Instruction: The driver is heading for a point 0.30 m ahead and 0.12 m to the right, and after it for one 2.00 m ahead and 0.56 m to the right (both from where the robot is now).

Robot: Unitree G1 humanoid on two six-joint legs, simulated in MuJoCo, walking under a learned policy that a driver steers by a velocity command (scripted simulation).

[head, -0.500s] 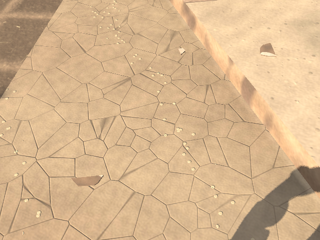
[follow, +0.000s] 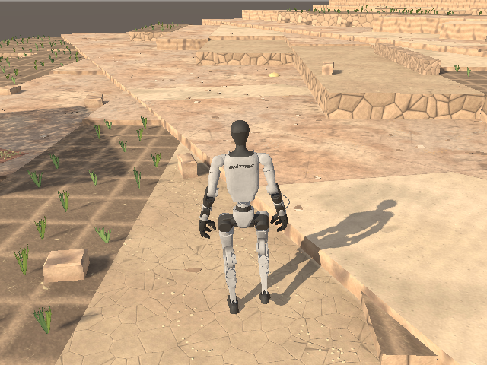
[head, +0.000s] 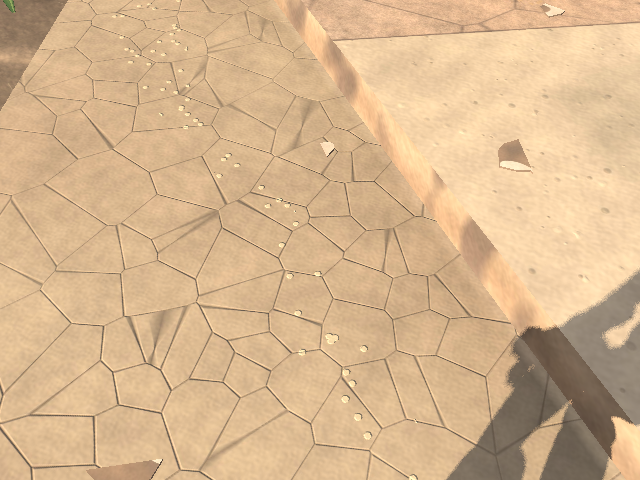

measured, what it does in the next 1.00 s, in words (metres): walks ahead, turning right: right foot, then left foot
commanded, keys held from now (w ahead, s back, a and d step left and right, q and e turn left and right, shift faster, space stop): e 0.30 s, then w+e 0.40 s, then w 0.30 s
